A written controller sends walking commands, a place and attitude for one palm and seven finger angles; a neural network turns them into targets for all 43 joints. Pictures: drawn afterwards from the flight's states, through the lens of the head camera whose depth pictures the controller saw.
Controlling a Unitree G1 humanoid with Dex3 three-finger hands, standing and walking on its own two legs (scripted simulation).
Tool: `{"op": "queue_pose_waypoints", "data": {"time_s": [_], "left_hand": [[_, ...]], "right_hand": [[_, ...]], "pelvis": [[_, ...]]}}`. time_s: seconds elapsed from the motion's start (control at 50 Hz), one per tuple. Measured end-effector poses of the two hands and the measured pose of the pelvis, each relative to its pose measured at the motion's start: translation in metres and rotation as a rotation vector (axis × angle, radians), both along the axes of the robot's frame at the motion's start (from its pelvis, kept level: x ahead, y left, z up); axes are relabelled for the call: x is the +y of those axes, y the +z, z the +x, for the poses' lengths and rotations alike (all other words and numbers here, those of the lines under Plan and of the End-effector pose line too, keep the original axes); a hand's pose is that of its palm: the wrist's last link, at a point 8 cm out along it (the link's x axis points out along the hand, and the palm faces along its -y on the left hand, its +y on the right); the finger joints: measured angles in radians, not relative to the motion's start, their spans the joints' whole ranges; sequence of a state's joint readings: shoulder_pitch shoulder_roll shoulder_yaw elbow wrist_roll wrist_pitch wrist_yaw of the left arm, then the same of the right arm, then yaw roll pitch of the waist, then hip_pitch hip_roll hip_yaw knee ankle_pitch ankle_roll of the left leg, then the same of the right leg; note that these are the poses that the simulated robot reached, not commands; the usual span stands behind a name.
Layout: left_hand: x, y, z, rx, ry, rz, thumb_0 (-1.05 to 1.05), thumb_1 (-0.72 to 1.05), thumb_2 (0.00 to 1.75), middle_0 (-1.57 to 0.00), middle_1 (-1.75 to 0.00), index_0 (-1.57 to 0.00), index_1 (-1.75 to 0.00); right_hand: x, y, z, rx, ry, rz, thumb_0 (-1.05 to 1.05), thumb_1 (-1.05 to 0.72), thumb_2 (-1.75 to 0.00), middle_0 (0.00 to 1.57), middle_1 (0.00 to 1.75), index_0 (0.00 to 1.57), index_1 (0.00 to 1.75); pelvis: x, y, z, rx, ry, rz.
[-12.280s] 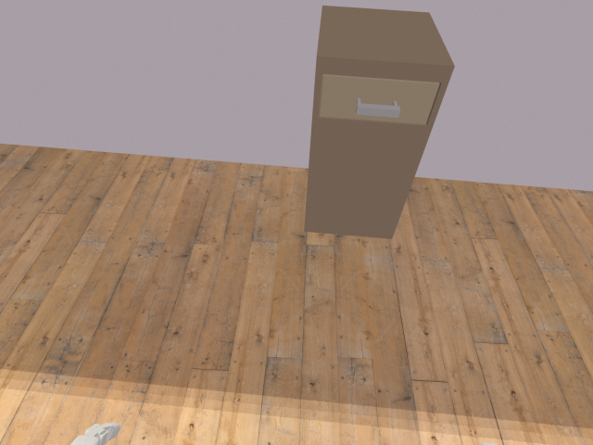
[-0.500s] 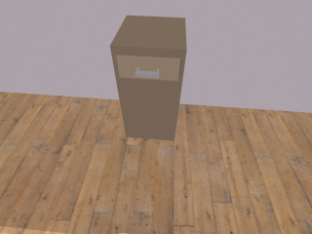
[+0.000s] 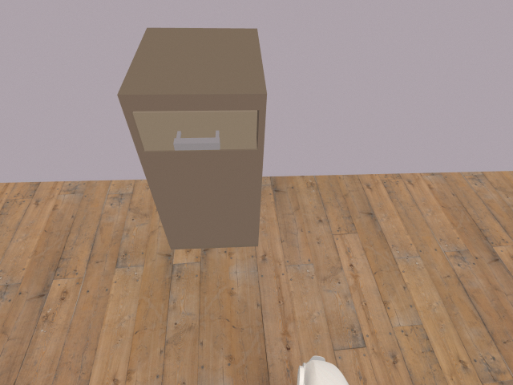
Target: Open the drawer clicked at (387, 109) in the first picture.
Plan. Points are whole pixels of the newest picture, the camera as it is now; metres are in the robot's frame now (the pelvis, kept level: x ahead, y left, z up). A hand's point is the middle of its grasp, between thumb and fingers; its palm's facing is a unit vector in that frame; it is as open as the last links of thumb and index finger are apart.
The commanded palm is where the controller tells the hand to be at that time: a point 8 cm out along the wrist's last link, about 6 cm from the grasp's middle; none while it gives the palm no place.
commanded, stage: take the last steps up to it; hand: left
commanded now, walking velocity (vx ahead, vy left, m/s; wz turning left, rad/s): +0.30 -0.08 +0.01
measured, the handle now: (197, 139) +0.77 +0.19 -0.11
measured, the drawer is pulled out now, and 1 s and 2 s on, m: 0.00 0.00 0.00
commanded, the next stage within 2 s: come to a stop and stand still in 0.54 s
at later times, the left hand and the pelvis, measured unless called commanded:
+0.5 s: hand out of the picture +0.16 +0.09 -0.17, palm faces +0.13 -0.98 -0.17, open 7.3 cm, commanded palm none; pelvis +0.17 -0.08 +0.00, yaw +4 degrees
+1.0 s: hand (209, 326) +0.27 +0.10 -0.18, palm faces +0.12 -0.97 -0.22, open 7.4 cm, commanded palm none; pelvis +0.26 -0.08 -0.01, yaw +4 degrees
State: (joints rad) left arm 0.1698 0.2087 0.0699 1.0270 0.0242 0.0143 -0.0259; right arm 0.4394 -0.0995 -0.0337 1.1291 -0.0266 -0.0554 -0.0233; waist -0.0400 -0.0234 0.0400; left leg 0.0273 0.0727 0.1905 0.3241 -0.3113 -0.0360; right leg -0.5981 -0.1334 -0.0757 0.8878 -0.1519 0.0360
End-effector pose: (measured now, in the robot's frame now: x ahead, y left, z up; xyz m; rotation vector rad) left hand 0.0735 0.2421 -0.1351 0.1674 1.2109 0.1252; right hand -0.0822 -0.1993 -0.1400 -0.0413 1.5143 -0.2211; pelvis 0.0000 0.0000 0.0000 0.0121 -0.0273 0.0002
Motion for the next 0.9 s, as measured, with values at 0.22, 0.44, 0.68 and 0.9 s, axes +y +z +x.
{"op": "queue_pose_waypoints", "data": {"time_s": [0.22, 0.44, 0.68, 0.9], "left_hand": [[-0.08, -0.009, 0.114, -0.077, -0.037, 0.012, 0.0, 0.91, 0.9, -0.2, -0.29, -0.2, -0.3], [-0.096, -0.004, 0.085, 0.073, 0.114, 0.003, -0.01, 0.93, 0.9, -0.2, -0.29, -0.2, -0.3], [-0.112, -0.028, 0.057, 0.319, 0.23, -0.123, 0.01, 0.91, 0.9, -0.2, -0.29, -0.2, -0.3], [-0.095, -0.021, 0.146, 0.219, 0.171, -0.026, 0.01, 0.91, 0.9, -0.2, -0.29, -0.2, -0.3]], "right_hand": [[-0.071, -0.028, 0.078, 0.1, -0.017, 0.039, 0.0, -0.91, -0.89, 0.2, 0.3, 0.2, 0.29], [-0.119, 0.002, 0.303, -0.283, 0.164, -0.053, 0.0, -0.92, -0.89, 0.19, 0.29, 0.19, 0.29], [-0.06, 0.005, 0.426, -0.401, 0.291, -0.023, 0.0, -0.92, -0.89, 0.19, 0.29, 0.19, 0.29], [-0.085, -0.007, 0.426, -0.276, 0.209, -0.042, -0.03, -0.95, -0.89, 0.2, 0.3, 0.2, 0.3]], "pelvis": [[-0.063, -0.02, 0.089, -0.004, 0.011, 0.0], [-0.083, 0.0, 0.157, 0.01, 0.054, -0.03], [-0.058, -0.011, 0.227, -0.007, 0.068, -0.021], [-0.07, -0.008, 0.257, -0.003, 0.069, 0.025]]}}
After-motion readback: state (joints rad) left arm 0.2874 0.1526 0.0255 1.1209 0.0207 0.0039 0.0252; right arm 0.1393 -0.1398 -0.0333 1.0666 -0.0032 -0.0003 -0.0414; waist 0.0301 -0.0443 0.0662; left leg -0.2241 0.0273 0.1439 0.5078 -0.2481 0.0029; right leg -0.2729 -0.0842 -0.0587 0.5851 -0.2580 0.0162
